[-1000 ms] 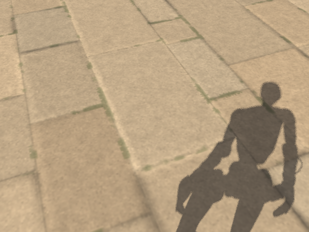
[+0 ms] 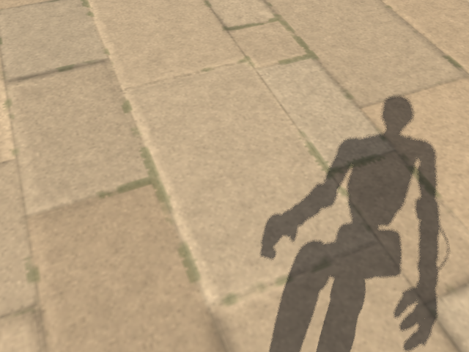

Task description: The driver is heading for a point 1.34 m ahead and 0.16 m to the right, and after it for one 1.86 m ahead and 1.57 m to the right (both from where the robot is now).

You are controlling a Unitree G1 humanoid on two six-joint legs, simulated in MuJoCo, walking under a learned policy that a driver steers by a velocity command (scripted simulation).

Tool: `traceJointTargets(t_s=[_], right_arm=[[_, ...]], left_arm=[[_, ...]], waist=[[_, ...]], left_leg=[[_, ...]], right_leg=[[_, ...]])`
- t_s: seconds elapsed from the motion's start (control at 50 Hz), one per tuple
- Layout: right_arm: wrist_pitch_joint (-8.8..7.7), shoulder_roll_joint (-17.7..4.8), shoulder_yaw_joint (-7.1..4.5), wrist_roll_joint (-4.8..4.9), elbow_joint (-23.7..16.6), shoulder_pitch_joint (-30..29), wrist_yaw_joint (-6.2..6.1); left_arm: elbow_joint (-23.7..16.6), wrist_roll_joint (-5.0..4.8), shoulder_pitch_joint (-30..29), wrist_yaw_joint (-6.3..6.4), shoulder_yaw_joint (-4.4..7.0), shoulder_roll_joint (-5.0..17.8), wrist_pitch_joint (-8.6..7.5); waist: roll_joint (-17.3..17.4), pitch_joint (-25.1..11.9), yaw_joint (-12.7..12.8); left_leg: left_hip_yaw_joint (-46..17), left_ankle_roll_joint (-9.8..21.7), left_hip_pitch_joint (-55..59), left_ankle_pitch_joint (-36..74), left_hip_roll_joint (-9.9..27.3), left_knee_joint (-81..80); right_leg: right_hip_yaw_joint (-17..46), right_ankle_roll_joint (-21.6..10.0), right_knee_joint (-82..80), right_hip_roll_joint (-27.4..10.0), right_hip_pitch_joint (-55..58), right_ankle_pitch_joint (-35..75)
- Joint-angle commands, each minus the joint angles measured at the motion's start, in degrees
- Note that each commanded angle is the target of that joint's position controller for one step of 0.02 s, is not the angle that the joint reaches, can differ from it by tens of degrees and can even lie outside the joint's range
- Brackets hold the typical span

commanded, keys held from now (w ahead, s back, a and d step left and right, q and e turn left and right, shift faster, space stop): w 0.98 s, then w+e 0.02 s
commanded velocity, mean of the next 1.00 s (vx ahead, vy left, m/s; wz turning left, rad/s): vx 0.49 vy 0.00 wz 0.00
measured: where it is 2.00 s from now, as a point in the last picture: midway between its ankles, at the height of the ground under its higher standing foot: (249, 175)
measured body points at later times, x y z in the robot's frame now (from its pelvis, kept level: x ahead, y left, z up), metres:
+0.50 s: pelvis +0.28 -0.03 +0.01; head +0.30 -0.03 +0.46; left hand +0.21 +0.20 -0.14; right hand +0.42 -0.26 -0.13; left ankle +0.44 +0.13 -0.68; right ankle +0.22 -0.08 -0.74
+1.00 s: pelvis +0.57 +0.02 +0.01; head +0.59 +0.03 +0.46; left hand +0.68 +0.26 -0.13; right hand +0.52 -0.22 -0.14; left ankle +0.53 +0.08 -0.74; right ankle +0.67 -0.14 -0.67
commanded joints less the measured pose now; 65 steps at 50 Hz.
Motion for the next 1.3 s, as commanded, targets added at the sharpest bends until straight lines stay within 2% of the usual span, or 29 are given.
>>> traceJointTargets(t_s=[0.02, 0.08, 0.12, 0.14, 0.16, 0.18, 0.2, 0.22, 0.28, 0.36, 0.48, 0.58, 0.64, 0.68, 0.7, 0.72, 0.74, 0.76, 0.78, 0.82, 0.88, 0.98, 1.12, 1.18, 1.22, 1.24, 1.26, 1.28, 1.3], right_arm=[[-0.67, -8.2, -1.18, 0.03, -0.6, 3.6, -0.49], [-0.85, -9.8, -1.61, -0.16, -0.8, 1.1, -0.76], [-0.28, -10.9, -2.01, -0.16, -1.1, -0.7, -0.8], [-0.16, -9.5, -1.62, 0.22, -2.2, -0.4, -0.44], [0.06, -2.1, -0.49, 1.81, -3.3, 6.6, 0.43], [0.31, -8.1, -2.12, 0.99, -3.5, 2.6, 0.54], [0.23, -9.1, -2.55, 0.48, -6.0, -3.9, 0.62], [-0.08, -8.7, -2.54, 0.17, -6.8, -7.2, 0.79], [1.82, -5.0, -2.32, -1.25, -5.9, -4.8, 1.43], [3.45, -5.7, -2.54, -1.42, -8.9, -12.0, 2.06], [3.22, -5.6, -1.95, -0.32, -13.9, -26.6, 2.44], [2.61, -6.1, -1.74, -0.23, -16.6, -33.3, 2.28], [1.84, -7.3, -2.33, -0.24, -16.5, -30.2, 1.87], [1.05, -9.3, -3.66, -0.54, -11.9, -15.9, 0.95], [0.53, -12.3, -4.8, -1.78, -9.1, -5.8, 0.35], [0.6, -18.9, -6.6, -3.04, -8.5, 1.2, 0.13], [1.46, -17.4, -6.38, -1.09, -8.5, -2.5, 0.91], [1.6, -14.8, -5.61, 0.05, -9.3, -9.4, 1.1], [1.22, -10.9, -4.57, 0.12, -9.9, -13.3, 1.36], [0.48, -6.8, -3.24, 0.19, -8.8, -14.7, 1.04], [-0.69, -8.0, -3.16, 0.26, -6.6, -10.1, 0.68], [-0.74, -9.0, -2.93, 0.31, -5.6, -5.2, 0.73], [-0.94, -9.4, -2.77, -0.42, -3.7, 0.5, -0.3], [-0.68, -10.6, -3.04, -0.67, -3.7, -0.9, -1.12], [0.0, -12.2, -3.5, -0.84, -4.0, -2.2, -1.41], [0.42, -12.7, -3.56, -0.54, -4.7, -2.9, -1.39], [0.33, -11.6, -3.16, -0.13, -7.2, -3.6, -1.11], [-0.32, -8.2, -2.9, 1.59, -9.8, -0.7, 0.21], [-0.66, -11.8, -3.51, 0.3, -11.1, -6.7, 0.44]], left_arm=[[-5.3, -0.4, -7.2, 0.05, -0.22, 1.6, -0.58], [-4.4, -0.34, -1.6, 0.93, 0.82, 3.9, -1.13], [0.7, -0.15, 14.2, 1.81, 2.41, 6.2, -1.97], [2.7, 1.23, 22.8, 2.39, 3.67, 9.8, -2.31], [2.4, 2.44, 25.5, 2.24, 4.8, 14.9, -2.22], [2.2, -0.16, 21.4, 1.63, 4.64, 13.0, -1.38], [1.0, -0.91, 13.9, 1.56, 3.67, 9.8, -1.48], [0.5, -0.84, 10.6, 1.3, 2.72, 6.2, -2.09], [3.1, -0.48, 12.5, 1.94, 1.15, 2.2, -3.66], [4.5, -0.59, 17.6, 2.05, 1.39, 5.3, -4.55], [5.4, -0.78, 24.3, 2.05, 0.7, 5.0, -4.3], [7.0, -0.04, 28.6, 2.76, 0.56, 5.4, -4.0], [7.0, 0.31, 26.5, 3.24, 0.9, 6.7, -3.88], [6.9, 0.13, 24.5, 3.18, 1.17, 7.7, -3.58], [5.8, -0.49, 23.6, 3.01, 0.8, 6.8, -3.65], [4.0, -3.1, 29.1, 2.22, -0.3, 1.3, -3.62], [4.6, -1.8, 28.0, 2.18, 1.01, 5.1, -3.51], [2.8, -1.04, 22.4, 2.18, 1.51, 5.9, -3.33], [1.9, -0.7, 19.0, 1.94, 1.34, 5.1, -3.64], [2.0, 0.53, 18.9, 1.52, 1.35, 3.2, -2.53], [1.6, 1.02, 18.5, 0.6, 1.3, 1.8, -0.86], [-3.3, 0.55, 5.2, 0.12, 1.1, 2.8, -0.27], [-7.1, -0.16, -5.0, -0.13, 0.13, 2.2, -0.71], [-7.3, 0.21, -3.2, 0.02, 0.7, 3.0, -1.17], [-4.8, 0.42, 5.6, 0.47, 1.84, 4.8, -1.58], [-2.2, 0.96, 14.2, 0.69, 2.83, 6.4, -1.96], [-0.8, 1.92, 22.9, 1.23, 4.45, 11.4, -2.07], [-1.4, 0.75, 22.5, 1.31, 5.59, 15.6, -1.2], [-1.8, -0.53, 18.8, 1.08, 5.32, 14.6, -0.44]], waist=[[6.9, 6.8, 0.4], [7.1, 3.0, 4.1], [6.1, -5.0, 10.7], [2.6, -10.3, 13.4], [-9.5, -17.4, 8.9], [-3.5, -16.4, 9.1], [-1.8, -6.1, 6.3], [1.3, -1.8, 5.2], [0.8, 0.3, 0.5], [-0.3, 2.5, 0.5], [-1.2, 4.0, 4.5], [-2.2, 4.5, 6.4], [-3.0, 2.8, 3.6], [-2.4, -4.4, -2.6], [-0.7, -10.2, -6.4], [11.7, -19.2, -5.3], [8.5, -19.3, -3.9], [5.6, -9.3, -1.0], [2.8, -3.9, 0.1], [3.7, 0.1, 3.6], [4.4, 0.2, 4.9], [4.6, 3.4, 2.7], [5.2, 4.8, -0.1], [5.6, 3.3, 1.8], [6.4, -2.2, 5.6], [5.3, -6.7, 9.3], [0.1, -13.2, 12.4], [-14.7, -18.5, 8.4], [-3.6, -14.6, 7.9]], left_leg=[[-5.3, 5.1, -6.1, 37.7, 14.8, -2.4], [-3.7, 4.3, -1.8, 56.6, 16.0, 6.4], [-2.0, 3.0, -3.6, 58.4, 14.5, 25.2], [-0.8, 2.5, -14.0, 41.4, 12.2, 40.8], [0.5, 0.4, -34.0, -7.0, 1.5, 64.7], [-6.8, 1.4, -40.7, -9.9, 0.9, 71.0], [-6.9, 1.9, -44.1, -4.0, 4.9, 69.2], [-6.8, 1.9, -42.1, 0.0, 6.9, 65.4], [-6.6, 0.4, -33.3, 1.7, 9.4, 57.6], [-4.0, -1.7, -39.3, 6.8, 10.8, 50.5], [-0.3, -3.3, -42.9, 17.3, 9.6, 32.7], [1.3, -1.3, -43.9, 15.8, 7.3, 24.6], [2.3, 1.5, -36.8, 9.4, 4.5, 20.9], [3.5, 4.0, -19.9, 9.8, 1.2, 16.1], [-3.1, 6.4, -4.4, 9.2, 7.5, 15.8], [-30.3, 14.1, 13.6, 3.1, 25.8, 12.9], [-43.1, 15.6, 12.0, 3.4, 28.0, 5.9], [-33.3, 13.4, 3.3, 0.4, 25.6, 4.8], [-26.7, 11.6, -4.8, 3.6, 23.3, 2.3], [-17.3, 7.6, -14.0, 9.9, 18.0, -0.6], [-12.0, 7.4, -15.9, 18.0, 16.0, -1.9], [-7.8, 7.0, -13.1, 22.5, 14.0, -4.3], [-0.4, 5.2, -2.7, 30.3, 16.5, -3.2], [2.7, 4.0, 1.7, 47.7, 17.9, 4.0], [4.8, 3.1, 2.6, 61.0, 17.7, 18.5], [6.4, 1.9, -2.5, 56.2, 16.6, 30.6], [7.5, 0.4, -15.3, 36.6, 14.6, 48.9], [4.1, -2.6, -38.5, -11.5, -0.1, 71.0], [-5.8, -1.6, -46.1, -8.5, 3.7, 72.9]], right_leg=[[-3.2, -1.3, -7.6, 2.6, 2.8, 2.7], [-3.4, -4.7, -10.1, 5.5, 11.5, -0.9], [-2.9, -7.0, -15.1, 7.3, 27.9, -1.0], [7.1, -9.3, -16.8, -1.8, 41.0, -8.8], [37.4, -17.9, -21.5, -20.2, 55.6, -14.6], [47.1, -18.9, -30.0, -19.5, 51.6, -23.8], [36.8, -16.3, -31.6, -17.7, 42.5, -25.9], [30.3, -14.3, -33.7, -15.3, 34.6, -19.1], [17.5, -10.2, -35.4, -9.5, 24.2, -3.4], [12.1, -10.1, -37.9, -7.7, 24.5, 1.8], [7.4, -7.6, -37.7, -5.7, 31.2, 13.1], [6.7, -8.3, -34.2, -8.0, 41.4, 21.9], [5.4, -7.4, -27.5, -9.3, 44.2, 37.6], [3.3, -5.7, -11.8, -7.5, 42.0, 45.6], [2.2, -4.8, 1.6, -5.5, 31.5, 32.5], [-1.7, -1.8, 25.4, 3.8, 10.9, 0.1], [6.1, -2.5, 33.7, 7.0, 3.1, -22.9], [7.9, -3.0, 34.0, 3.0, -0.7, -18.0], [7.7, -2.9, 30.6, 0.9, 0.0, -13.8], [7.1, -2.2, 24.3, -1.7, 4.9, -10.7], [5.4, -0.6, 20.9, -2.2, 5.7, -8.6], [2.7, 1.6, 8.1, -3.6, -2.0, 1.1], [0.2, -1.6, -7.5, -0.1, -0.4, 4.8], [-2.0, -4.7, -10.4, 3.0, 4.3, -1.4], [-4.3, -7.3, -12.2, 7.3, 14.2, -5.8], [-2.7, -9.2, -15.8, 7.7, 25.6, -3.8], [12.3, -13.0, -16.6, -3.8, 39.8, -6.7], [46.1, -23.0, -25.7, -18.3, 54.1, -6.4], [43.3, -21.4, -27.6, -16.1, 51.7, -6.2]])
Velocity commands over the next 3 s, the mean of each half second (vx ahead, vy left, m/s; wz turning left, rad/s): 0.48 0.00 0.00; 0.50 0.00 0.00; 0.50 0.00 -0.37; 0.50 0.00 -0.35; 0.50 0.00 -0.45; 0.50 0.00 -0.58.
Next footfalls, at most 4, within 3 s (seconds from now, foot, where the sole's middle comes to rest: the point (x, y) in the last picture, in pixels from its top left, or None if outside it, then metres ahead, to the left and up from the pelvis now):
0.14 right None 0.26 -0.08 -0.78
0.70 left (200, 319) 0.57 0.08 -0.78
1.24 right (254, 230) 0.87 -0.09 -0.78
1.82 left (230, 152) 1.22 -0.03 -0.78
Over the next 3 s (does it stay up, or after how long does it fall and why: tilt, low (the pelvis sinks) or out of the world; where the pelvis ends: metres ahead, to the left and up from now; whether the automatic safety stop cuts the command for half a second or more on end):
stays up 1.58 -0.41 -0.01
